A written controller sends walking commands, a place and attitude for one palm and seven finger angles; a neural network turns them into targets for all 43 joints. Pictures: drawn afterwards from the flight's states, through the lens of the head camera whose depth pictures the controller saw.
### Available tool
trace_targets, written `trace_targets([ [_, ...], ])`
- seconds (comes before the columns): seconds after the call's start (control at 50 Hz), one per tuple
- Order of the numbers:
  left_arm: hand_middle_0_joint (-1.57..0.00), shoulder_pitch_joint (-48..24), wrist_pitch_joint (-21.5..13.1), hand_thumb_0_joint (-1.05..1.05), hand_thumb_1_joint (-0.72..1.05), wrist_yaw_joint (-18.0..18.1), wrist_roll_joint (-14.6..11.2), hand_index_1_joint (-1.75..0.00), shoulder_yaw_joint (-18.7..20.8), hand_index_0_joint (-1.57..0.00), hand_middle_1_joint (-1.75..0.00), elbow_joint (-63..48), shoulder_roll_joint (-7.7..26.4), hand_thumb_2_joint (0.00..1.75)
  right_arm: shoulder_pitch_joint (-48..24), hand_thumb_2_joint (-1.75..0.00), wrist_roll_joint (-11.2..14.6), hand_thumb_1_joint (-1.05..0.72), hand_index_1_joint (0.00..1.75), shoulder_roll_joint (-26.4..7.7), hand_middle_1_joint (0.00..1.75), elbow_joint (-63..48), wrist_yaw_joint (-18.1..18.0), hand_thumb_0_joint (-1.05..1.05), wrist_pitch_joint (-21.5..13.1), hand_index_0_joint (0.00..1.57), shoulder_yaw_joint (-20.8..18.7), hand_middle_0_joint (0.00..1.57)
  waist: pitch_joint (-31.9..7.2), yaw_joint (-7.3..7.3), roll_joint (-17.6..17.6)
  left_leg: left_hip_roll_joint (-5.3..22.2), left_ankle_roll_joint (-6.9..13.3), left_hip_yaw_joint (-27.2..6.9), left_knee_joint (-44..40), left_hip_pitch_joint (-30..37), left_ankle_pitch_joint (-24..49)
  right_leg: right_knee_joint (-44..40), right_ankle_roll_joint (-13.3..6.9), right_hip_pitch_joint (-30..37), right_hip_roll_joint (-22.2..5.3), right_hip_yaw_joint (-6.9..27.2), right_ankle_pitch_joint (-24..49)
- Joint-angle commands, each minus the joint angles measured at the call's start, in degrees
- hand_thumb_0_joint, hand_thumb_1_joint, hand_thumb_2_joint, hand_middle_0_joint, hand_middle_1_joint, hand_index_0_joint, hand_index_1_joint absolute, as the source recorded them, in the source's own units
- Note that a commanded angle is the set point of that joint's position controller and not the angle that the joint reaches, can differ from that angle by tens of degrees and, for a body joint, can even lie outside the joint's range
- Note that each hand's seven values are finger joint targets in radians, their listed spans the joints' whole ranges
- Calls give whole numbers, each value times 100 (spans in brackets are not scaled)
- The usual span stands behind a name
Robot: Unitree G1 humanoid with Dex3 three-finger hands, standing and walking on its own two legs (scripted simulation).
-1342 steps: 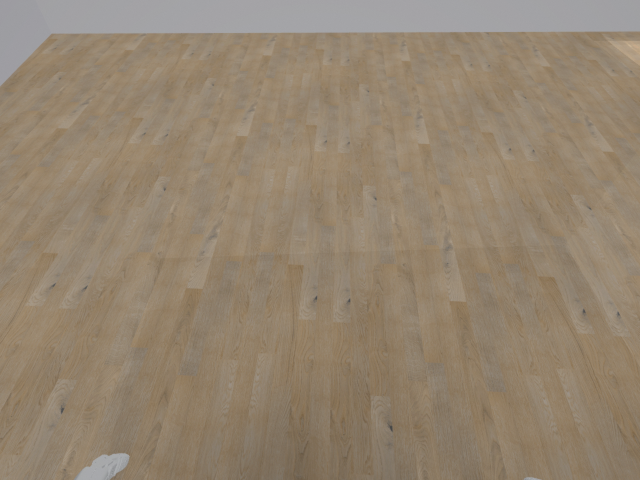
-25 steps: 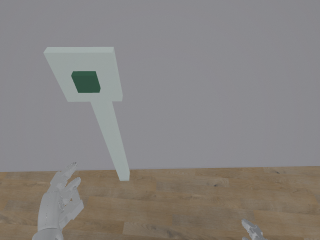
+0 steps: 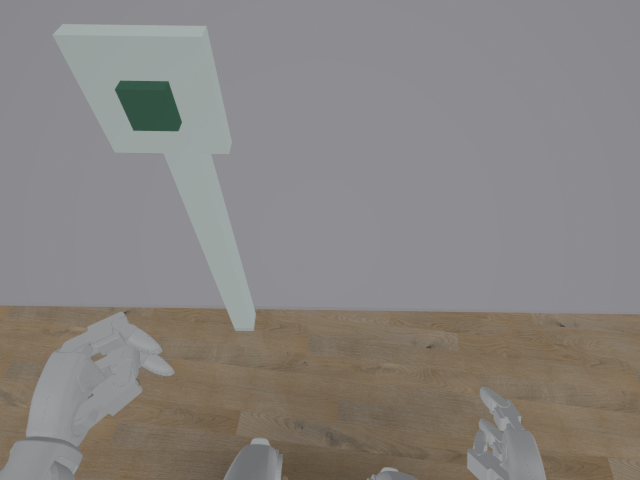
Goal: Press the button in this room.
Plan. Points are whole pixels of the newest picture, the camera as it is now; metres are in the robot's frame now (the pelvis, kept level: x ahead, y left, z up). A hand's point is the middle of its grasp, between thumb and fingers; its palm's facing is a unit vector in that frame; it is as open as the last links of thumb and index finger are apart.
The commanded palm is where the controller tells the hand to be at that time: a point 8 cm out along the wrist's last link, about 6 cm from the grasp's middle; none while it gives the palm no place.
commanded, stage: raise the hand and make a fist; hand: left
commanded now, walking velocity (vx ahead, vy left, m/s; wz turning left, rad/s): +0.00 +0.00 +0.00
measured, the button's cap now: (151, 105) +0.57 +0.28 +0.15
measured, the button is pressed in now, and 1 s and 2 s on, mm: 0 0 0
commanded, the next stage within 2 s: aim a knuckle at the button in 1.30 s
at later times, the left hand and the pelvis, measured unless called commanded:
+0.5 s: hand (98, 348) +0.23 +0.24 +0.10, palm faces +0.06 -1.00 -0.06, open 3.1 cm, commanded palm +0.20 +0.29 +0.11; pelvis +0.02 +0.04 +0.03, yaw +0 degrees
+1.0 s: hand (88, 305) +0.26 +0.24 +0.14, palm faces +0.06 -1.00 -0.07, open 3.1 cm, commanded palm +0.22 +0.29 +0.15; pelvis +0.02 +0.03 +0.04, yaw +0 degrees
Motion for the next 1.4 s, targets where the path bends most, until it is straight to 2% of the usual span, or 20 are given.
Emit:
trace_targets([
  [0.0,-119,435,-215,0,90,397,-130,-138,705,-119,-138,-1197,713,90,-390,-90,22,-90,30,-726,30,-982,-51,0,-288,20,-376,20,-995,152,-239,-350,427,238,-864,1147,1115,-1665,433,805,-174,842,1684],
  [0.04,-124,393,-372,0,90,524,-83,-144,624,-124,-144,-1217,686,90,-376,-90,-17,-90,30,-748,30,-960,-28,0,-299,20,-380,20,-843,108,-452,-340,428,213,-951,1174,1132,-1638,404,766,-123,723,1667],
  [0.1,-130,386,-555,0,90,531,-4,-150,429,-130,-150,-1179,585,90,-278,-90,-11,-90,30,-819,30,-948,1,0,-316,20,-395,20,-739,9,-441,-357,443,258,-1031,1259,1016,-1677,380,573,-92,648,1420],
  [0.14,-130,192,-626,0,90,494,-21,-150,394,-130,-150,-1236,644,90,-265,-90,-5,-90,30,-870,30,-925,-13,0,-343,20,-383,20,-684,-7,-372,-362,453,250,-1077,1311,953,-1732,330,567,-67,632,1204],
  [0.2,-130,150,-676,0,90,481,-2,-150,329,-130,-150,-1567,665,90,-211,-90,15,-90,30,-906,30,-947,-20,0,-405,20,-367,20,-949,-4,-40,-360,467,268,-1214,1673,1078,-1665,270,608,-26,464,1339],
  [0.24,-130,130,-654,0,90,550,6,-150,369,-130,-150,-1681,720,90,-220,-90,15,-90,30,-913,30,-927,-27,0,-418,20,-359,20,-967,15,-68,-343,469,232,-1287,1794,1131,-1655,243,668,17,374,1403],
  [0.32,-130,133,-517,0,90,686,93,-150,193,-130,-150,-1966,614,90,-231,-90,26,-90,30,-916,30,-988,1,0,-410,20,-317,20,-957,10,292,-322,442,191,-1465,2116,1271,-1607,201,661,45,208,1588],
  [0.52,-130,-161,136,0,90,851,226,-150,106,-130,-150,-2192,651,90,-243,-90,44,-90,30,-923,30,-1208,46,0,-244,20,-170,20,-716,15,286,-272,383,65,-1834,2408,1271,-1805,177,892,90,71,1624],
  [0.88,-130,-1043,676,0,90,754,88,-150,388,-130,-150,-2142,997,90,-284,-90,96,-90,30,-978,30,-1122,-12,0,-304,20,-25,20,-697,69,181,-329,404,129,-2223,2876,1406,-2340,190,1492,55,153,1908],
  [0.94,-130,-785,753,0,90,735,42,-150,316,-130,-150,-1818,801,90,-309,-90,107,-90,30,-973,30,-1090,11,0,-313,20,-44,20,-534,103,-25,-348,399,176,-2244,2783,1429,-2417,203,1585,61,159,1993],
  [1.02,-130,-885,731,0,90,735,56,-150,311,-130,-150,-1840,832,90,-301,-90,108,-90,30,-989,30,-1108,14,0,-318,20,-75,20,-474,85,-19,-386,415,253,-2260,2792,1330,-2505,243,1527,29,230,1961],
  [1.04,-130,-873,715,0,90,748,64,-150,333,-130,-150,-1774,870,90,-309,-90,103,-90,30,-997,30,-1095,9,0,-315,20,-80,20,-400,79,-230,-374,427,252,-2253,2725,1326,-2532,243,1583,40,249,1943],
  [1.1,-130,-1000,549,0,90,790,106,-150,358,-130,-150,-1943,897,90,-288,-90,100,-90,30,-970,30,-1076,17,0,-344,20,-78,20,-524,80,118,-393,416,302,-2238,2880,1428,-2495,237,1578,18,272,2066],
  [1.16,-130,-982,399,0,90,834,121,-150,384,-130,-150,-1952,911,90,-281,-90,86,-90,30,-968,30,-1050,30,0,-361,20,-96,20,-577,68,-52,-394,431,319,-2194,2875,1512,-2480,252,1634,9,306,2200],
  [1.18,-130,-1007,371,0,90,836,130,-150,350,-130,-150,-1945,870,90,-294,-90,94,-90,30,-957,30,-1040,35,0,-365,20,-95,20,-539,67,103,-401,420,340,-2201,2888,1460,-2490,252,1592,3,307,2153],
  [1.22,-130,-1010,353,0,90,811,121,-150,302,-130,-150,-1893,836,90,-282,-90,100,-90,30,-963,30,-1029,31,0,-364,20,-92,20,-501,40,78,-407,427,343,-2202,2888,1415,-2522,257,1559,3,318,2122],
  [1.24,-130,-977,388,0,90,806,107,-150,356,-130,-150,-1738,891,90,-287,-90,89,-90,30,-965,30,-1008,27,0,-349,20,-90,20,-422,44,-163,-401,442,331,-2195,2769,1348,-2562,274,1595,5,347,2069],
  [1.3,-130,-1013,425,0,90,706,57,-150,323,-130,-150,-1716,845,90,-307,-90,112,-90,30,-968,30,-1031,4,0,-350,20,-98,20,-472,44,-87,-431,447,384,-2171,2805,1338,-2629,305,1621,-36,433,2135],
  [1.34,-130,-1010,422,0,90,688,47,-150,334,-130,-150,-1694,882,90,-340,-90,112,-90,30,-964,30,-1019,-5,0,-357,20,-96,20,-441,44,-258,-420,458,362,-2152,2751,1352,-2654,313,1673,-41,469,2135],
  [1.38,-130,-1070,378,0,90,673,46,-150,331,-130,-150,-1796,861,90,-331,-90,112,-90,30,-956,30,-1032,-2,0,-368,20,-95,20,-560,69,-12,-439,451,393,-2151,2855,1463,-2609,310,1715,-61,473,2322],
])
